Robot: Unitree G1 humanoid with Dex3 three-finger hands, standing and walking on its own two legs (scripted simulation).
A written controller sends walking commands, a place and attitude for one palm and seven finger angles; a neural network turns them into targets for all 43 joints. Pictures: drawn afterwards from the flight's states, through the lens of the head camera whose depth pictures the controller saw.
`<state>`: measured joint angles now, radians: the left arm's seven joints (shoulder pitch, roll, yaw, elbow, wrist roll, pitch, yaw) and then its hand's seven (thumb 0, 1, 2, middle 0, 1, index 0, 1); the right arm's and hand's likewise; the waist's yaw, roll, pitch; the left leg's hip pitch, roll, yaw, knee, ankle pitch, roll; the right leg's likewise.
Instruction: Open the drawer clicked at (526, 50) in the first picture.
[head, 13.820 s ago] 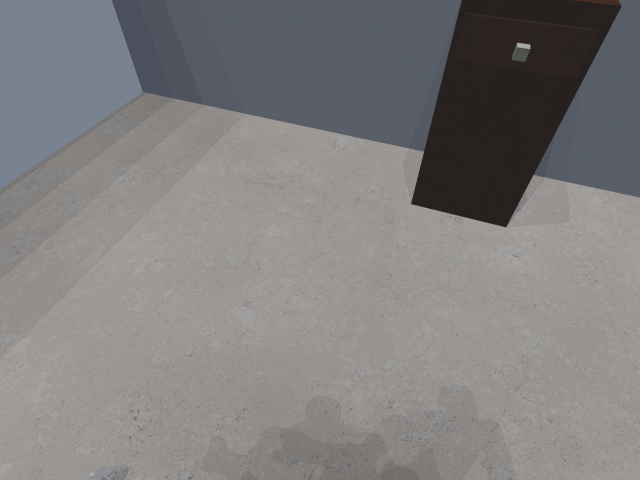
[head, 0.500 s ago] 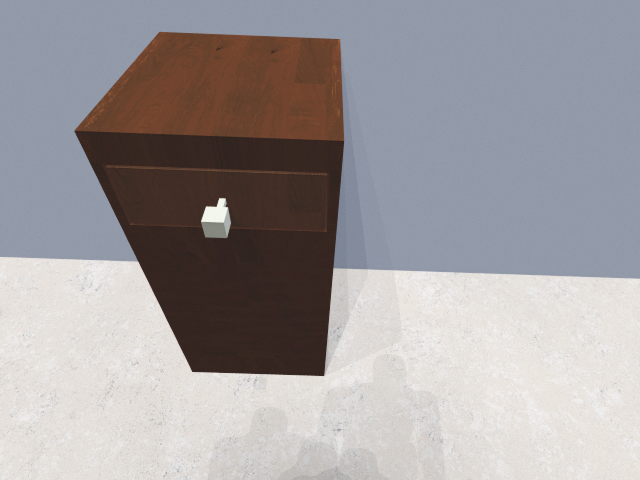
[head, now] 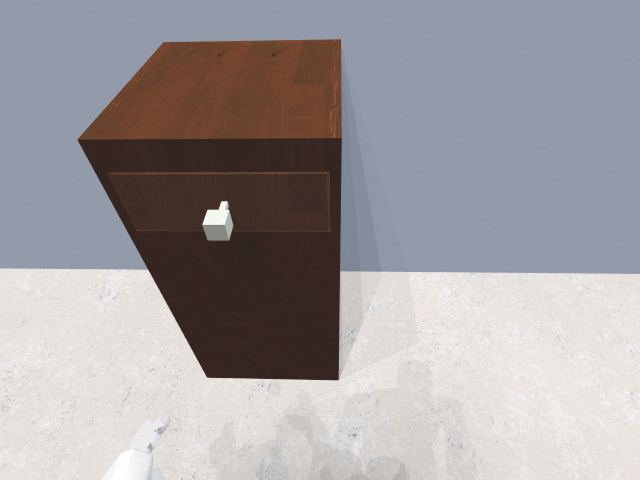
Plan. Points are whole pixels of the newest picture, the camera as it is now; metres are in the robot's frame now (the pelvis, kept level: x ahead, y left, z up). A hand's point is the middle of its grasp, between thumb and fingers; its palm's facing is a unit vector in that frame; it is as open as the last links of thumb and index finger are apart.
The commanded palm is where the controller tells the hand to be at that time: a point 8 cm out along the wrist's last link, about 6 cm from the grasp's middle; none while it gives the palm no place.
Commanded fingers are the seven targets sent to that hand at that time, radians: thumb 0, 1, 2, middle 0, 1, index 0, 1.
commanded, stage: raise the hand with hooked fingers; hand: left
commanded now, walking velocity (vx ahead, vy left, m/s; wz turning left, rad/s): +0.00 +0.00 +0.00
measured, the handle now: (220, 217) +0.55 +0.21 +0.00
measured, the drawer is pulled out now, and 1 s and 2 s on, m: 0.00 0.00 0.00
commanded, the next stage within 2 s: move the hooked fingers above the handle in 1.72 s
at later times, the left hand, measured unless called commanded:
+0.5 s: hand (174, 406) +0.21 +0.20 +0.00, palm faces +0.06 -0.10 -0.99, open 10.1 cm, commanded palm +0.19 +0.19 +0.05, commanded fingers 0.00 0.08 0.55 -0.26 -0.82 -0.26 -0.82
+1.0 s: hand (172, 318) +0.30 +0.20 +0.07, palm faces +0.10 -0.09 -0.99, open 13.0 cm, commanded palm +0.27 +0.20 +0.13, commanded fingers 0.00 -0.50 0.30 -0.30 -1.20 -0.30 -1.20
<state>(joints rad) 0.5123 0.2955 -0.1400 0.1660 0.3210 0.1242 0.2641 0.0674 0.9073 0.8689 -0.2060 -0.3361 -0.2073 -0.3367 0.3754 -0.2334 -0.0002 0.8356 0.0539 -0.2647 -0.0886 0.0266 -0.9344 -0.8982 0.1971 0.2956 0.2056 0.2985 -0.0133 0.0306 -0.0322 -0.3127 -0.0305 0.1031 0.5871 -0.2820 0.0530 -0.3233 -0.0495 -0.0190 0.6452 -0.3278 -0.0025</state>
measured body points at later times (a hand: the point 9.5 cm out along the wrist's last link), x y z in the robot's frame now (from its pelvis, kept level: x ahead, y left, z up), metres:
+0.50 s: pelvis +0.02 -0.05 -0.03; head +0.05 -0.08 +0.42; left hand +0.21 +0.20 +0.05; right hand +0.28 -0.22 -0.10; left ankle +0.02 +0.08 -0.73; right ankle +0.01 -0.13 -0.73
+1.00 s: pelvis +0.03 -0.03 +0.00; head +0.05 -0.07 +0.45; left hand +0.29 +0.20 +0.12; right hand +0.23 -0.27 -0.11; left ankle +0.02 +0.09 -0.73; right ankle +0.01 -0.13 -0.73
